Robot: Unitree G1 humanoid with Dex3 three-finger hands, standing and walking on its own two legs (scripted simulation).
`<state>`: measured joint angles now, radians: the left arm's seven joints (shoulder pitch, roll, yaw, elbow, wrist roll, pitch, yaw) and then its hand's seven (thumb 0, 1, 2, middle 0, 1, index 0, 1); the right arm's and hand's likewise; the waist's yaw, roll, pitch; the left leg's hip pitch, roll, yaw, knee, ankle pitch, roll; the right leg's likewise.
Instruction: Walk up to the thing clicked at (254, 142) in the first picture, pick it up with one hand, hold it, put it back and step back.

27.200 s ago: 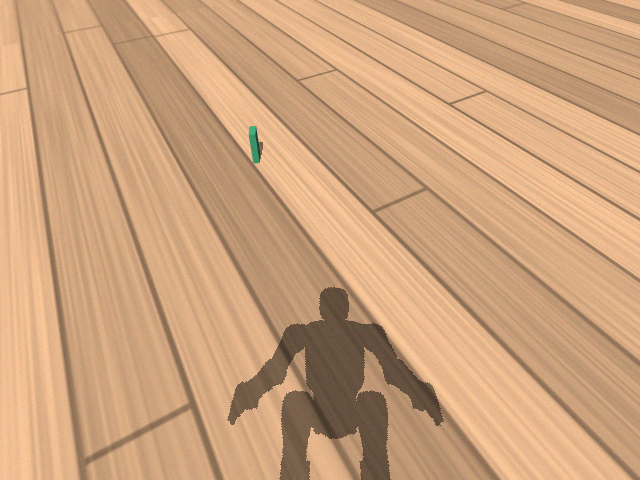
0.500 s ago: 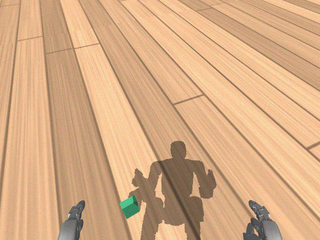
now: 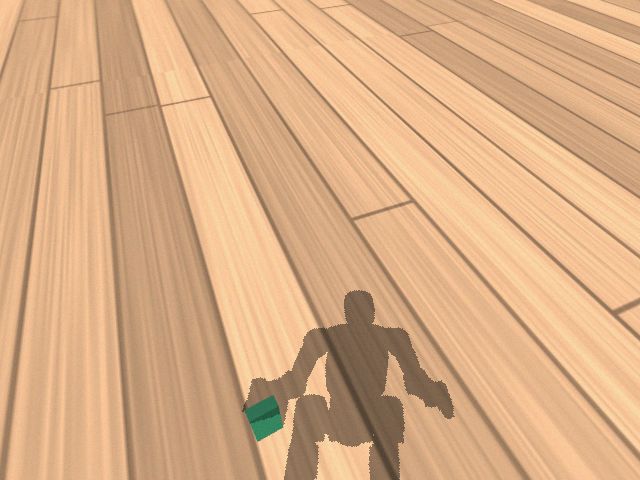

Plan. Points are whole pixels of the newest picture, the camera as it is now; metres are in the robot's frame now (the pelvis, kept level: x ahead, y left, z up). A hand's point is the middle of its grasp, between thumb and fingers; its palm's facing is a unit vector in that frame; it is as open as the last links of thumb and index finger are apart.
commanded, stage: stand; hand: left
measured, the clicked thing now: (265, 419) +0.42 +0.18 -0.67
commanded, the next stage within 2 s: step back in 1.86 s
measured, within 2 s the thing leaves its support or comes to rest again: neither
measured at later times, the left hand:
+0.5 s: hand out of the picture +0.05 +0.25 -0.14, palm faces -0.01 -0.94 -0.34, open 7.4 cm
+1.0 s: hand out of the picture +0.06 +0.24 -0.14, palm faces -0.03 -0.94 -0.34, open 7.4 cm
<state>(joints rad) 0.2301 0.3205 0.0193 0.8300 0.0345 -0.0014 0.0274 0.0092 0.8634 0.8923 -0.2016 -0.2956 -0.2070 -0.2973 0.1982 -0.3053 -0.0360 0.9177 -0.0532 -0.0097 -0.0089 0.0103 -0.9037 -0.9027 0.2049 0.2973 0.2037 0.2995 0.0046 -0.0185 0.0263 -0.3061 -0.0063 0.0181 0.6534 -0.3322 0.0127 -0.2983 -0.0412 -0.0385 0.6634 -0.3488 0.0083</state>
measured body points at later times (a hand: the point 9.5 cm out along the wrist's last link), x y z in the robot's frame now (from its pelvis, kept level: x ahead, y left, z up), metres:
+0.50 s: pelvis -0.01 +0.01 +0.02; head -0.01 +0.01 +0.47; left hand +0.05 +0.30 -0.11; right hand +0.06 -0.28 -0.12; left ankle +0.01 +0.11 -0.72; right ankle +0.00 -0.12 -0.72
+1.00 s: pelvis +0.00 +0.00 +0.03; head +0.00 +0.00 +0.47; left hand +0.06 +0.29 -0.11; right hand +0.06 -0.29 -0.12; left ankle +0.01 +0.11 -0.72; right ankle +0.00 -0.13 -0.72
